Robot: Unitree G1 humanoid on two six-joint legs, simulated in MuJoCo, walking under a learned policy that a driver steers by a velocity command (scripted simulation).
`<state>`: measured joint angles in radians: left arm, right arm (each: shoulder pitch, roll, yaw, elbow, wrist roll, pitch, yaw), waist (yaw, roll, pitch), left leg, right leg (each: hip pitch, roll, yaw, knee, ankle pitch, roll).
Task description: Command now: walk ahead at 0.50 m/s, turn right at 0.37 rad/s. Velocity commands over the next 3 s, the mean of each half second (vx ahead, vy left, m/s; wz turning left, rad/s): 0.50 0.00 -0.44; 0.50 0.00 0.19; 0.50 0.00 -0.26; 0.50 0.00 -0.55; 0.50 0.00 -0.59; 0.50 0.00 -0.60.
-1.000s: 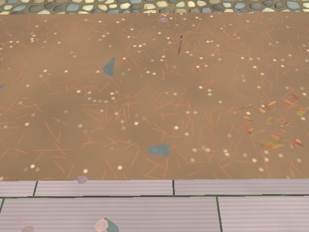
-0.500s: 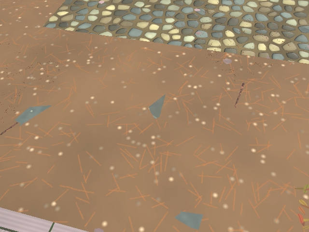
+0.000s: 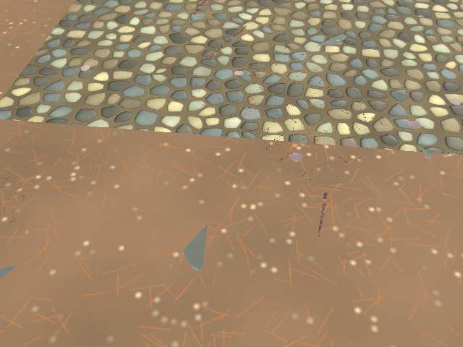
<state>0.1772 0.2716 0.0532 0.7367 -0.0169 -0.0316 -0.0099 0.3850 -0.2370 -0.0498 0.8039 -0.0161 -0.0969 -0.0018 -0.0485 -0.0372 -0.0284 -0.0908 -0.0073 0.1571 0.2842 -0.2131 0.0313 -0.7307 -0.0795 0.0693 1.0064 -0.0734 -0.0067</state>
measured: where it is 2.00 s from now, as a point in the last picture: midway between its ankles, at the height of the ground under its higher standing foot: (290, 184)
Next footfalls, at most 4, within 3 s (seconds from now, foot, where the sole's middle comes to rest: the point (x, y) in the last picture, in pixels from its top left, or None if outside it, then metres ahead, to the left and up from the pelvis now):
0.22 right None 0.29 -0.17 -0.78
0.76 left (241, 310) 0.65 -0.04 -0.78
1.32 right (304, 232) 0.93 -0.28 -0.78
1.78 left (263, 167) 1.25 -0.16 -0.78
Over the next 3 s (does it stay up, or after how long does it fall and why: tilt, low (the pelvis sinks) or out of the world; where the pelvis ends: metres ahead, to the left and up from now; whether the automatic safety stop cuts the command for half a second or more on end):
stays up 1.53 -0.65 0.00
